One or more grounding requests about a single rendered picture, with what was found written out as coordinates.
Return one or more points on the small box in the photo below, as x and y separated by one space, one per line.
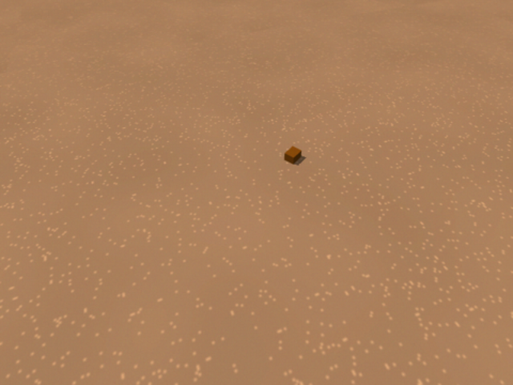
292 155

